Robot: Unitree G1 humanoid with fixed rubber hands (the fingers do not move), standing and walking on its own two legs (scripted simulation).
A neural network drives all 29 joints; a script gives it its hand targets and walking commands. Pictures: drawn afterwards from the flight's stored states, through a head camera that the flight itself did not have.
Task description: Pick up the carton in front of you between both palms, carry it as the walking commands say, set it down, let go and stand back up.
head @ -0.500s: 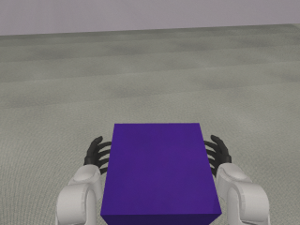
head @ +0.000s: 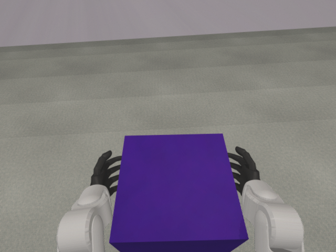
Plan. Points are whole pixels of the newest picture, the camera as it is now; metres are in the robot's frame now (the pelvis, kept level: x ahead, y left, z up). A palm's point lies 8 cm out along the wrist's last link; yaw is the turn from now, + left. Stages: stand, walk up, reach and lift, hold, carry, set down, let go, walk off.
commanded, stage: carry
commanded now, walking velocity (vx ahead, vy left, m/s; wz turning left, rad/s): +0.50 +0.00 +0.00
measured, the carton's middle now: (174, 202) +0.23 +0.01 +0.02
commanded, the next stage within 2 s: none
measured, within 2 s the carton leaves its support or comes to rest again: neither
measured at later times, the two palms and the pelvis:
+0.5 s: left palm (120, 92) +0.56 +0.18 +0.08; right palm (214, 92) +0.54 -0.12 +0.09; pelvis +0.31 +0.05 +0.00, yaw -3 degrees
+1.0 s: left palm (126, 73) +0.70 +0.19 +0.06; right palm (205, 68) +0.71 -0.11 +0.07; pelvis +0.45 +0.03 -0.01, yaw +1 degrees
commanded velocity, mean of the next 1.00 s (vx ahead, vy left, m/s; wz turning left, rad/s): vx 0.09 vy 0.00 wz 0.00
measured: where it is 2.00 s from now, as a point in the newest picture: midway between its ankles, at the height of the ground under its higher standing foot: (170, 225)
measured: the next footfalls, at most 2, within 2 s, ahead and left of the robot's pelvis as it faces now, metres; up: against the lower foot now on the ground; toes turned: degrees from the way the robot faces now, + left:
left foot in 0.20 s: +0.33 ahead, +0.14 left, +0.00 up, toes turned +9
right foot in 0.58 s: +0.50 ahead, -0.06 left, +0.00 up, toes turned +18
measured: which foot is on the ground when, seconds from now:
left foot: up 0.00-0.18, down 0.20-1.00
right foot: down 0.00-0.20, up 0.22-0.56, down 0.58-1.00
